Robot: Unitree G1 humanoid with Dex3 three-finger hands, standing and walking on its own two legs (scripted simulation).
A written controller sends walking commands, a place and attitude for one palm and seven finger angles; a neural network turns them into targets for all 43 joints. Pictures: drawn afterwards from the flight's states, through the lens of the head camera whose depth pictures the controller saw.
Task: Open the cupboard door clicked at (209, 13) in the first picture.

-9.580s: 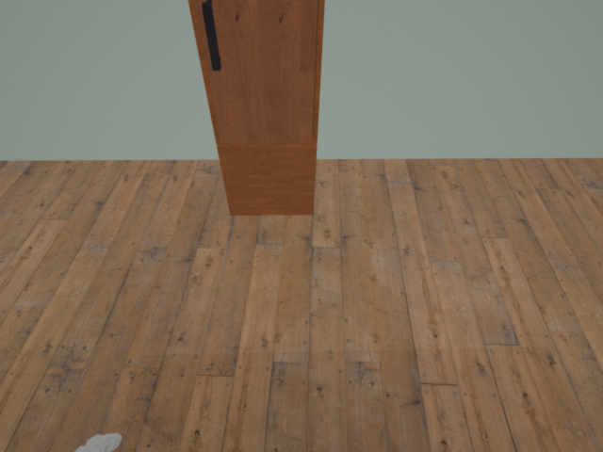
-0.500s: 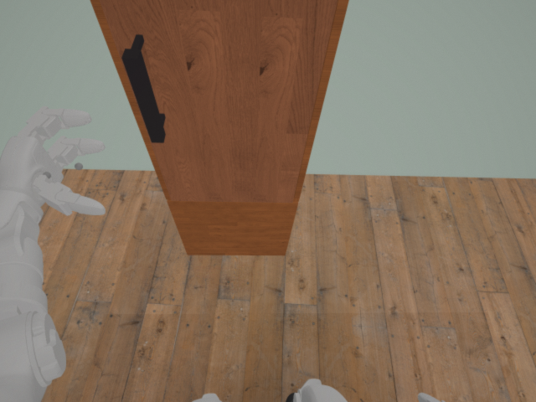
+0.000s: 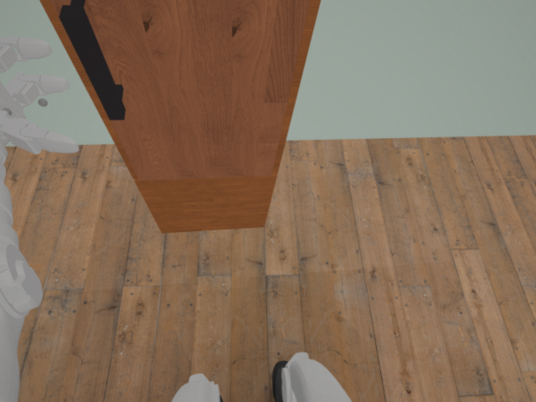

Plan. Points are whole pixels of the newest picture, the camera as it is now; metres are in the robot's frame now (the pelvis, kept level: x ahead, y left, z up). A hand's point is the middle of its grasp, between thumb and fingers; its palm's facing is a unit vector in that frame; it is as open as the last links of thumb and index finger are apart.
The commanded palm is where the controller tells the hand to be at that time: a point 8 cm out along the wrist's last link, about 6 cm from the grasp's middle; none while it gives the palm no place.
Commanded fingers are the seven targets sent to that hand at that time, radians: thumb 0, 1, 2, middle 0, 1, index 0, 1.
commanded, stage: move the hooked fingers beside the handle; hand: left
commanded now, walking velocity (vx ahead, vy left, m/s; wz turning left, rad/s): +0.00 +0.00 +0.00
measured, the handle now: (100, 61) +0.59 +0.20 +0.09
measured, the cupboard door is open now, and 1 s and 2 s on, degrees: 0 0 0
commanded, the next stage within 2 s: slide the fingers in behind the handle in 1.06 s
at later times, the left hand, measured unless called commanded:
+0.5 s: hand (45, 77) +0.56 +0.26 +0.10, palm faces -0.01 -1.00 -0.03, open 13.8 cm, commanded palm +0.54 +0.30 +0.09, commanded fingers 0.00 -0.50 0.30 -0.30 -1.20 -0.30 -1.20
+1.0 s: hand (46, 81) +0.55 +0.26 +0.10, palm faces +0.00 -1.00 -0.02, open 13.9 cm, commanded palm +0.53 +0.30 +0.09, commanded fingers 0.00 -0.50 0.30 -0.30 -1.20 -0.30 -1.20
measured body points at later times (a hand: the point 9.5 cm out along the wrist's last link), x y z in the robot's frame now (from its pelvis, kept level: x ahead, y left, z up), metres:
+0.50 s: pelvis +0.02 +0.00 +0.00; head +0.18 +0.03 +0.41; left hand +0.55 +0.32 +0.10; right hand -0.04 -0.26 -0.09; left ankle -0.03 +0.09 -0.69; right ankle +0.03 -0.13 -0.69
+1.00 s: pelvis +0.02 +0.00 +0.00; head +0.17 +0.03 +0.42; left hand +0.54 +0.31 +0.10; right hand +0.00 -0.26 -0.10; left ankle -0.03 +0.09 -0.69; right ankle +0.03 -0.13 -0.69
